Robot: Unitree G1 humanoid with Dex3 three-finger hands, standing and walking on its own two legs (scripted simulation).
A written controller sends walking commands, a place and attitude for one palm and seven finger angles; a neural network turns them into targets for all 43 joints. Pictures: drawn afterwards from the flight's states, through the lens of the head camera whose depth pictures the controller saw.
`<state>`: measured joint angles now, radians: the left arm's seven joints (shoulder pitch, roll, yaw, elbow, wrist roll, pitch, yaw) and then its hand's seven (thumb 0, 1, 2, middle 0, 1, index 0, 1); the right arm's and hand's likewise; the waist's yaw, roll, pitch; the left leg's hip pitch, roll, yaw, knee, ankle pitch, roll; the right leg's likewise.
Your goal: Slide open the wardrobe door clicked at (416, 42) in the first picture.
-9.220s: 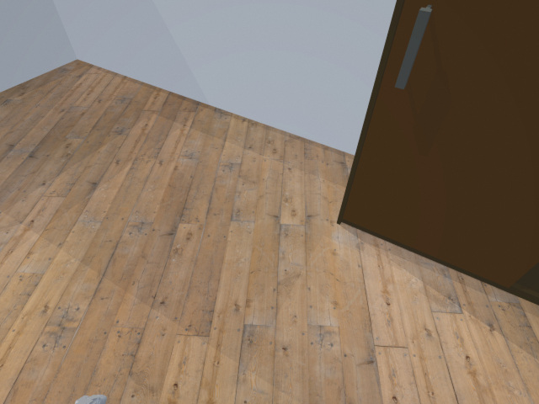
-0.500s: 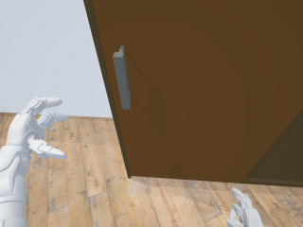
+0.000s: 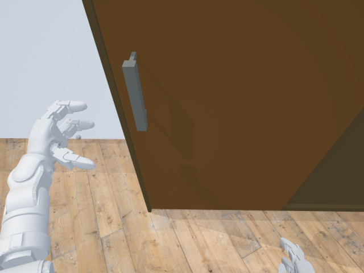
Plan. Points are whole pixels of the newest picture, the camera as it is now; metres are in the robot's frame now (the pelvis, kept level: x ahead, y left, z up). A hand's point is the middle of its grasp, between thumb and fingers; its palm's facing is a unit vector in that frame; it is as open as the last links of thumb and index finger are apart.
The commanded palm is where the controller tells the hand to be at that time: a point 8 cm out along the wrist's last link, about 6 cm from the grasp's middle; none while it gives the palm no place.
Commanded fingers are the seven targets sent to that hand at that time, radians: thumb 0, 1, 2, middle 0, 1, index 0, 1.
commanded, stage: move the hooked fingers beside the handle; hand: left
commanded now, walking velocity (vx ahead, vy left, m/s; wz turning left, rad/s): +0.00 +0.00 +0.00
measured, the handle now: (138, 93) +0.52 +0.16 +0.11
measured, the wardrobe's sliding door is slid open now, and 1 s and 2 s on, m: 0.00 0.00 0.00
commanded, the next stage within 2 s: feel for the door with the fingertips in 1.72 s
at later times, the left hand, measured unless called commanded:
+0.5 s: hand (93, 119) +0.40 +0.24 +0.13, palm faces +0.05 -1.00 -0.01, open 14.0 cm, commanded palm +0.38 +0.28 +0.13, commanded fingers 0.00 -0.50 0.30 -0.30 -1.20 -0.30 -1.20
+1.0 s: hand (106, 104) +0.47 +0.22 +0.12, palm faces +0.04 -1.00 +0.00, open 14.0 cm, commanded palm +0.44 +0.28 +0.12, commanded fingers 0.00 -0.50 0.30 -0.30 -1.20 -0.30 -1.20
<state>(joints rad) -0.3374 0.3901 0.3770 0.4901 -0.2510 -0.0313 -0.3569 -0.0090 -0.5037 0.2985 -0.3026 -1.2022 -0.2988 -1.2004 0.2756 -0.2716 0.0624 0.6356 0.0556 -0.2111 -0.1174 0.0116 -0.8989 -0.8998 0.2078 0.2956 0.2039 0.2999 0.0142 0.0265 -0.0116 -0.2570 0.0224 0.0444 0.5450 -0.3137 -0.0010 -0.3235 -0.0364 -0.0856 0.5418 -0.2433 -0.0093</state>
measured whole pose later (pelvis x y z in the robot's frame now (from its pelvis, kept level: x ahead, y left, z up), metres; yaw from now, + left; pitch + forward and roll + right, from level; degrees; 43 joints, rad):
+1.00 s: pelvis +0.00 +0.00 -0.01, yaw -1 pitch +10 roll -1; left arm -0.84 0.52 0.41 1.11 -0.14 -0.24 -0.31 -0.01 -0.50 0.30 -0.30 -1.20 -0.30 -1.20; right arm 0.38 -0.29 0.04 0.66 0.03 -0.07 -0.07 0.01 -0.90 -0.90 0.21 0.30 0.20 0.30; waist -0.09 0.01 -0.04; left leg -0.48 0.03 0.05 0.67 -0.35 0.01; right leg -0.54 -0.03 -0.07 0.63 -0.26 -0.01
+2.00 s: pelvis +0.00 +0.00 -0.01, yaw +0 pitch +8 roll -1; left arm -0.76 0.43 0.35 0.99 -0.17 -0.22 -0.27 -0.01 -0.50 0.30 -0.30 -1.20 -0.30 -1.20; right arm 0.35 -0.28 0.03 0.65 0.04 -0.04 -0.07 0.01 -0.90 -0.90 0.21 0.30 0.20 0.30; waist -0.06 0.01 -0.05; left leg -0.46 0.03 0.04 0.67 -0.36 0.00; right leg -0.51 -0.03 -0.09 0.63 -0.27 -0.01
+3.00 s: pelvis +0.00 +0.01 -0.02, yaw -1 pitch +11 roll -1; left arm -0.89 0.45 0.36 1.13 -0.12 -0.28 -0.20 -0.01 -0.50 0.30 -0.34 -1.23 -0.34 -1.23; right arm 0.42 -0.28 0.02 0.69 0.01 -0.04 -0.04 0.01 -0.90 -0.90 0.21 0.30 0.20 0.30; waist -0.11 0.02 -0.06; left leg -0.53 0.04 0.04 0.70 -0.37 0.01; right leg -0.58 -0.02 -0.07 0.65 -0.26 -0.01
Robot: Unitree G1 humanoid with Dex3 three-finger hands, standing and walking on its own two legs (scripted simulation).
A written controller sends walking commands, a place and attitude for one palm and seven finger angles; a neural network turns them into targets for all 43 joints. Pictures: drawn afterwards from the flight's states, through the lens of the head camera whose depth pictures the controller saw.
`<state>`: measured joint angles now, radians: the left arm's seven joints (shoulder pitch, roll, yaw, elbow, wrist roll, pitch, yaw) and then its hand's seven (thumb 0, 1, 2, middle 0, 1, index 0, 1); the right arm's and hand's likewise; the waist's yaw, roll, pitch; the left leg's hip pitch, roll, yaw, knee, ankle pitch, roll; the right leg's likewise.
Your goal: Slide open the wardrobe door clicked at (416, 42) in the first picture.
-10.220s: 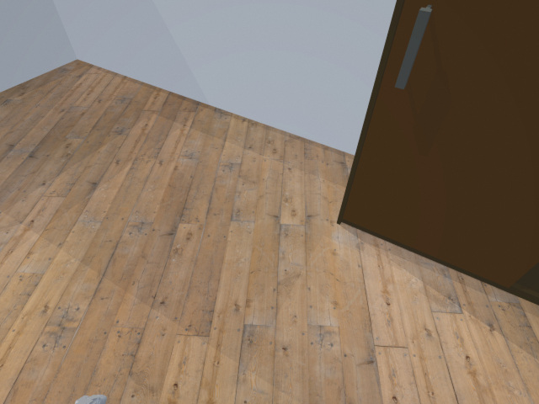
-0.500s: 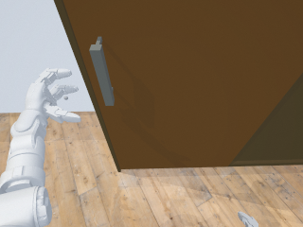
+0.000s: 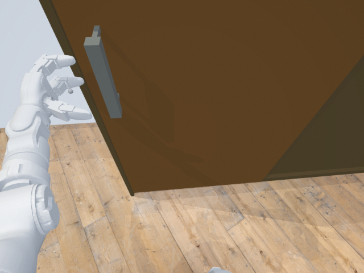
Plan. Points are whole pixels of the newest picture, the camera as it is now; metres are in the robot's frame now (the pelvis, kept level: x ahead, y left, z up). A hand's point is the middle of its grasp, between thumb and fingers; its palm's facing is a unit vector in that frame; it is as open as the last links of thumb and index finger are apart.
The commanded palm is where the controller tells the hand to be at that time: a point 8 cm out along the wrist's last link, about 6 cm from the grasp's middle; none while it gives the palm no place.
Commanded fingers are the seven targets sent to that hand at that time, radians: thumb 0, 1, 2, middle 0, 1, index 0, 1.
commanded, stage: move the hooked fingers beside the handle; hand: left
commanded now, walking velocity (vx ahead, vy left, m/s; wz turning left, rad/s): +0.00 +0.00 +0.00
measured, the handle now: (107, 76) +0.52 +0.16 +0.12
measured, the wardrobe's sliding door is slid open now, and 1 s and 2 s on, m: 0.00 0.00 0.00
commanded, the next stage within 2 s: feel for the door with the fingertips in 0.72 s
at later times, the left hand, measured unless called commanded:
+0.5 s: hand (75, 94) +0.46 +0.22 +0.13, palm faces +0.06 -1.00 +0.00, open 14.0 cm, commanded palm +0.43 +0.27 +0.13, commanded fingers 0.00 -0.50 0.30 -0.30 -1.20 -0.30 -1.20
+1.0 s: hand (76, 97) +0.45 +0.21 +0.13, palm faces +0.06 -1.00 +0.00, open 14.0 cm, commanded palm +0.42 +0.26 +0.13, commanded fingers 0.00 -0.50 0.30 -0.30 -1.20 -0.30 -1.20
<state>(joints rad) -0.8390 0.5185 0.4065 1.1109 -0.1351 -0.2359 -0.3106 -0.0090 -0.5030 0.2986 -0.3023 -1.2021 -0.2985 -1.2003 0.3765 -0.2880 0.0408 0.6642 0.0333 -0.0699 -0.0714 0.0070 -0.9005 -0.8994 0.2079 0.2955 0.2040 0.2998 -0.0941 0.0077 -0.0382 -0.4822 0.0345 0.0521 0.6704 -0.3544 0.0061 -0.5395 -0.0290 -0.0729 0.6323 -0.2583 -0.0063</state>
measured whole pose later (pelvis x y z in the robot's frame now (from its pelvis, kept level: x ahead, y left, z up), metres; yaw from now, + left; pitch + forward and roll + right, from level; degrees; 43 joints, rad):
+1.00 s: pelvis +0.00 +0.00 +0.00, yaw +1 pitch +8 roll -1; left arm -0.76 0.43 0.35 0.99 -0.17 -0.22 -0.27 -0.01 -0.50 0.30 -0.30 -1.20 -0.30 -1.20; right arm 0.35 -0.28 0.03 0.65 0.04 -0.04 -0.07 0.01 -0.90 -0.90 0.21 0.30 0.20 0.30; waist -0.06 0.01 -0.05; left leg -0.46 0.03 0.04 0.67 -0.36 0.00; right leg -0.51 -0.03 -0.09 0.63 -0.27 -0.01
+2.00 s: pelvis +0.00 +0.00 +0.00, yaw +0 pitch +11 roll -1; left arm -0.89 0.45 0.36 1.13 -0.12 -0.28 -0.20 -0.01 -0.50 0.30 -0.34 -1.23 -0.34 -1.23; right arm 0.42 -0.28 0.02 0.69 0.01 -0.04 -0.04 0.01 -0.90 -0.90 0.21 0.30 0.20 0.30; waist -0.11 0.02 -0.06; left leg -0.53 0.04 0.04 0.70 -0.37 0.01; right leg -0.58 -0.02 -0.07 0.65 -0.26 -0.01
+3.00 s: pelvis +0.00 +0.00 +0.00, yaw +0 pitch +10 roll +0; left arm -0.86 0.36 0.32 1.08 -0.11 -0.28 -0.12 -0.01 -0.50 0.30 -0.30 -1.20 -0.30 -1.20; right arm 0.40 -0.27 0.02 0.68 0.02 -0.04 -0.04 0.01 -0.90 -0.90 0.21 0.30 0.20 0.30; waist -0.10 0.02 -0.05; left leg -0.50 0.04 0.05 0.68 -0.36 0.00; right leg -0.56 -0.02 -0.06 0.65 -0.27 -0.01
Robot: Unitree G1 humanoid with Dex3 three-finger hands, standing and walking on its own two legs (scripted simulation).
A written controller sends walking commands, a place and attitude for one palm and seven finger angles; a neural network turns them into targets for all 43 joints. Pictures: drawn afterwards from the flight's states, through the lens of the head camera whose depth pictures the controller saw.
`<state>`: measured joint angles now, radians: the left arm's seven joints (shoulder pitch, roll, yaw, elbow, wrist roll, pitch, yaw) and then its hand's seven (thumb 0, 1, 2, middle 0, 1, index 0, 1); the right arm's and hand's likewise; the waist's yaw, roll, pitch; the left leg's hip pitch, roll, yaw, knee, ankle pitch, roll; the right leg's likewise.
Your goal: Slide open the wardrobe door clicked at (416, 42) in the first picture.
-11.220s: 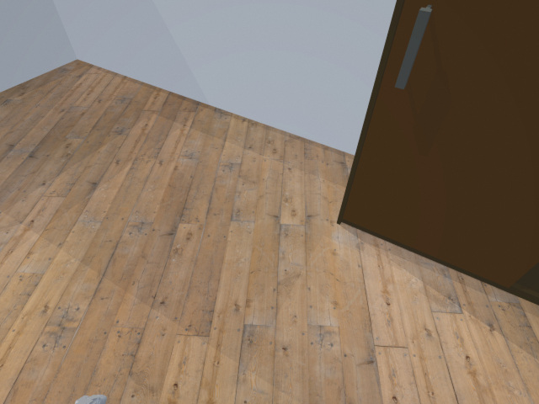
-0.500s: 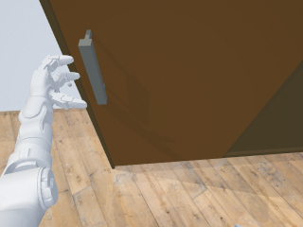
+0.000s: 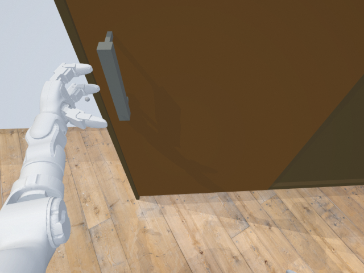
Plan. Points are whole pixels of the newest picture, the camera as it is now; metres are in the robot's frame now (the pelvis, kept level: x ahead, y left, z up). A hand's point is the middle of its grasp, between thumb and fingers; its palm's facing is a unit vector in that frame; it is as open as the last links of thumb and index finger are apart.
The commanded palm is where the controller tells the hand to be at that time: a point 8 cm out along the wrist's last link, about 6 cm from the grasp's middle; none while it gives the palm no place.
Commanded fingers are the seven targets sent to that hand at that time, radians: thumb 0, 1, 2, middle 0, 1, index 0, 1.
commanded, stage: feel for the door with the fingertips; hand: left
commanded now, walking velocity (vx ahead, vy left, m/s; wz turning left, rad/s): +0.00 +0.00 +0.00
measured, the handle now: (117, 80) +0.52 +0.16 +0.12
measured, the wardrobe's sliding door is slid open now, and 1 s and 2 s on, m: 0.00 0.00 0.00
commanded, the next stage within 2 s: slide the fingers in behind the handle in 0.78 s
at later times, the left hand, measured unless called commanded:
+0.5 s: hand (96, 95) +0.45 +0.19 +0.14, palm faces +0.05 -1.00 +0.00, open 14.0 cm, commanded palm +0.44 +0.24 +0.13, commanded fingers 0.00 -0.50 0.30 -0.30 -1.20 -0.30 -1.20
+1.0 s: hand (100, 89) +0.48 +0.19 +0.13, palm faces +0.05 -1.00 +0.00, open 13.7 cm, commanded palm +0.46 +0.24 +0.13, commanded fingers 0.00 -0.50 0.30 -0.30 -1.20 -0.30 -1.20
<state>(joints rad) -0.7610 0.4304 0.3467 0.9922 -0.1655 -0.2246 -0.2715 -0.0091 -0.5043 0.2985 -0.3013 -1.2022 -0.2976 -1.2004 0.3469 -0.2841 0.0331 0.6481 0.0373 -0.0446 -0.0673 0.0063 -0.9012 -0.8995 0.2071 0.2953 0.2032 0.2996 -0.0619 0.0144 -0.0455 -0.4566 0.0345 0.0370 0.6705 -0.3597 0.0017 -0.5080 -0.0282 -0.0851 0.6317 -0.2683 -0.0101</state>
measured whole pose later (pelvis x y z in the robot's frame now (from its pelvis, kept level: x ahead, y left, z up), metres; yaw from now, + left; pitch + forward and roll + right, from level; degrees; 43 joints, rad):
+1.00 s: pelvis +0.00 +0.00 +0.00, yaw -1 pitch +11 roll -1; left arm -0.89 0.45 0.36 1.13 -0.12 -0.28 -0.20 -0.01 -0.50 0.30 -0.34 -1.23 -0.34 -1.23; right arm 0.42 -0.28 0.02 0.69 0.01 -0.04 -0.04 0.01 -0.90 -0.90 0.21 0.30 0.20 0.30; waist -0.11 0.02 -0.06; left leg -0.53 0.04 0.04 0.70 -0.37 0.01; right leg -0.58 -0.02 -0.07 0.65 -0.26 -0.01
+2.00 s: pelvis +0.00 +0.00 +0.00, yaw -1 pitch +10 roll +0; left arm -0.86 0.36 0.32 1.08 -0.11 -0.28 -0.12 -0.01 -0.50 0.30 -0.30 -1.20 -0.30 -1.20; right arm 0.40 -0.27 0.02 0.68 0.02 -0.04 -0.04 0.01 -0.90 -0.90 0.21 0.30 0.20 0.30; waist -0.10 0.02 -0.05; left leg -0.50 0.04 0.05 0.68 -0.36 0.00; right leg -0.56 -0.02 -0.06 0.65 -0.27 -0.01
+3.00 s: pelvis +0.00 +0.00 +0.00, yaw -1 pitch +10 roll +0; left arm -0.85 0.31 0.30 1.07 -0.10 -0.28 -0.07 -0.01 -0.36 0.36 -0.32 -1.22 -0.31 -1.22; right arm 0.37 -0.26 0.02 0.67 0.01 -0.04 -0.03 0.01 -0.90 -0.90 0.21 0.30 0.20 0.30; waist -0.09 0.02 -0.06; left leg -0.48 0.04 0.05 0.68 -0.36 0.00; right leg -0.55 -0.02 -0.06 0.65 -0.27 -0.01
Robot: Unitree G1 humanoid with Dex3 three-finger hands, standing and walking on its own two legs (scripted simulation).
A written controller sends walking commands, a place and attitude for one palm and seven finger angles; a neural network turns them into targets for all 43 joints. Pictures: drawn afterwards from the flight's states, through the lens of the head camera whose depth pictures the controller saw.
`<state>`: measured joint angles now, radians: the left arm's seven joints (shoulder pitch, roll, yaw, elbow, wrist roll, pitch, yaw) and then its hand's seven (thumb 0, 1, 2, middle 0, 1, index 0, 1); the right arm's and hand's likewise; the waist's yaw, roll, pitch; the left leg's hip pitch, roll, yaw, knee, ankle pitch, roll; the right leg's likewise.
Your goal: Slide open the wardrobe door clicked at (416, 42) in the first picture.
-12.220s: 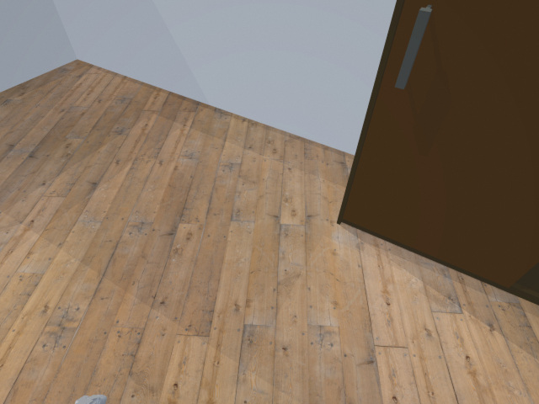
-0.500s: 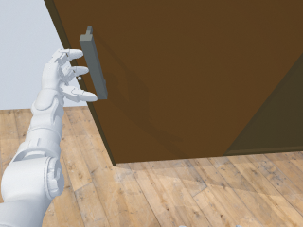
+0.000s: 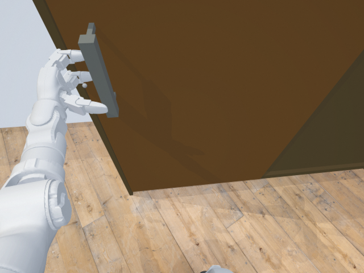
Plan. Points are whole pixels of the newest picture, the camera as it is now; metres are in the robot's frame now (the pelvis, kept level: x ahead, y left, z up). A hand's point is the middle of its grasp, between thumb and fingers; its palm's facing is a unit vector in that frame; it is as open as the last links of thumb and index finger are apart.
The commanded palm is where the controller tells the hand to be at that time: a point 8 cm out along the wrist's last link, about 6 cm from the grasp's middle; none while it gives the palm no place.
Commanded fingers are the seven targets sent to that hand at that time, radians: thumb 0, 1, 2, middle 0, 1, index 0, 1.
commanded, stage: slide the fingers in behind the handle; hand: left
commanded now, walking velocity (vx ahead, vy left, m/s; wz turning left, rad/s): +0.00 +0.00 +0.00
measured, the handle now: (103, 75) +0.52 +0.16 +0.13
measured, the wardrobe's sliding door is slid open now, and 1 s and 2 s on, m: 0.00 0.00 0.00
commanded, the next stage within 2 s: grip the handle and tug to test in 1.70 s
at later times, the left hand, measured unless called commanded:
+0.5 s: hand (88, 90) +0.46 +0.18 +0.14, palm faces +0.06 -1.00 +0.00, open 14.0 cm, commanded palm +0.44 +0.22 +0.13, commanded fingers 0.00 -0.50 0.30 -0.30 -1.20 -0.30 -1.20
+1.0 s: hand (103, 86) +0.48 +0.16 +0.13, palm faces +0.06 -1.00 +0.00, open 14.0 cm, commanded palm +0.45 +0.20 +0.13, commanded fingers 0.00 -0.50 0.30 -0.30 -1.20 -0.30 -1.20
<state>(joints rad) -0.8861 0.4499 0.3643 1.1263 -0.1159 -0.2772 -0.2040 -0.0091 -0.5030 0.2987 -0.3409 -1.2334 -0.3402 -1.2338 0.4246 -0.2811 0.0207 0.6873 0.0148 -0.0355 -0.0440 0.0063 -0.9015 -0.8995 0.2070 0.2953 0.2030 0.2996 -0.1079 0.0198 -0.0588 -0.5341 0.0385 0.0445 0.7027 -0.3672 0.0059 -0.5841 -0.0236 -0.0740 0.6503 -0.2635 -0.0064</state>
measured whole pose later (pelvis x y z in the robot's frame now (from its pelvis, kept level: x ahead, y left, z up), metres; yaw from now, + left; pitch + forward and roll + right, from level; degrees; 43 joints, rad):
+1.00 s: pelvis +0.00 -0.01 +0.00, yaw +0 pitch +10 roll +0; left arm -0.86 0.36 0.32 1.08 -0.11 -0.28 -0.12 -0.01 -0.50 0.30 -0.30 -1.20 -0.30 -1.20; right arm 0.40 -0.27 0.02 0.68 0.02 -0.04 -0.04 0.01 -0.90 -0.90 0.21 0.30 0.20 0.30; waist -0.10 0.02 -0.05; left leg -0.50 0.04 0.05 0.68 -0.36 0.00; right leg -0.56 -0.02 -0.06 0.65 -0.27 -0.01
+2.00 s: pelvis +0.00 -0.01 +0.00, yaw +0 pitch +10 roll +0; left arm -0.85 0.31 0.30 1.07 -0.10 -0.28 -0.07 -0.01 -0.36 0.36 -0.32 -1.22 -0.31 -1.22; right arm 0.37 -0.26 0.02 0.67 0.01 -0.04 -0.03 0.01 -0.90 -0.90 0.21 0.30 0.20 0.30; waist -0.09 0.02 -0.06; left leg -0.48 0.04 0.05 0.68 -0.36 0.00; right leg -0.55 -0.02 -0.06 0.65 -0.27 -0.01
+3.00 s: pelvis +0.00 -0.01 +0.00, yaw -1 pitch +9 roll +0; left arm -0.81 0.32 0.33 1.03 -0.10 -0.27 -0.09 0.01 0.63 0.81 -0.39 -1.40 -0.39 -1.40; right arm 0.38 -0.27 0.01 0.66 0.01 -0.04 -0.04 0.01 -0.90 -0.90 0.21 0.30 0.20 0.30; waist -0.11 0.02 -0.06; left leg -0.48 0.04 0.07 0.67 -0.35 0.00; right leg -0.55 -0.01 -0.04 0.64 -0.25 -0.01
